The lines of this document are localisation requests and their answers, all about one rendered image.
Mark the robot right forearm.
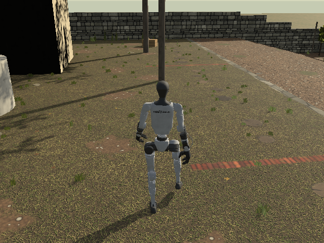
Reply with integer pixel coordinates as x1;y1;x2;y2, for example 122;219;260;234
180;125;190;151

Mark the robot left upper arm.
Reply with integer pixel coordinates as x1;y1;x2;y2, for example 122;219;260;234
138;102;152;129

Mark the robot left forearm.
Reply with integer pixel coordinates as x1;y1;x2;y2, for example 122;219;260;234
136;121;144;137

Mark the robot left hand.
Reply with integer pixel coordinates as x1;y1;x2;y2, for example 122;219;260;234
136;134;148;142

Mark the robot right thigh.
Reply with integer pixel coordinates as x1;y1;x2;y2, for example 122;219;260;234
168;140;180;160

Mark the robot right hand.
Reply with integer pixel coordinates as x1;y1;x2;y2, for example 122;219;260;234
179;150;191;165

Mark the robot right upper arm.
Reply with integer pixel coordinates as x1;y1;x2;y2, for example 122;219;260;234
173;103;184;132

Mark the left robot foot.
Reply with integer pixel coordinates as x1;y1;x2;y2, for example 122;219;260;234
150;200;157;214

